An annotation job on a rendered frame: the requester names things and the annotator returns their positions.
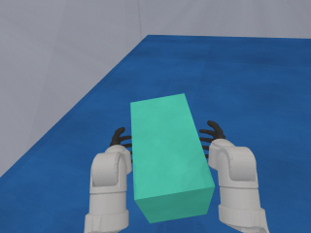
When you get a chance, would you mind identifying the robot right hand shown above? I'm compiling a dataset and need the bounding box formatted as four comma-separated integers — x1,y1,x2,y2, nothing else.
199,120,225,158

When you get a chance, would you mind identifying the carton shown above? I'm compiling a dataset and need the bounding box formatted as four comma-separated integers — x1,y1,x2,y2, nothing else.
130,93,215,223

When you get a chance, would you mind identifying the robot left hand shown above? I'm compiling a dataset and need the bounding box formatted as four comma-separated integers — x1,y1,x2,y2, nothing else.
110,127,133,163

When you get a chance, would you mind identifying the left robot forearm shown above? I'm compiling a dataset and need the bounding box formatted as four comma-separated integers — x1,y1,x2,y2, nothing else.
84,145,132,233

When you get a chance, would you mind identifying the right robot forearm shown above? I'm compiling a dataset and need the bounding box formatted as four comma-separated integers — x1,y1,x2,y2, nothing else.
208,139,269,233

